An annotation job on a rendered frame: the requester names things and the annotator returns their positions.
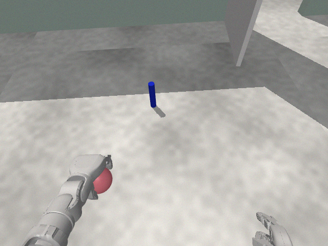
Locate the right robot hand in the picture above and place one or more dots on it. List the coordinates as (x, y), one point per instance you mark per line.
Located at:
(278, 235)

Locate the left robot hand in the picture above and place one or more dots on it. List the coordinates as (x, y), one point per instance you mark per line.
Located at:
(92, 165)

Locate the left robot arm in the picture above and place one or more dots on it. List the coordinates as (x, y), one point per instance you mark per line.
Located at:
(63, 211)

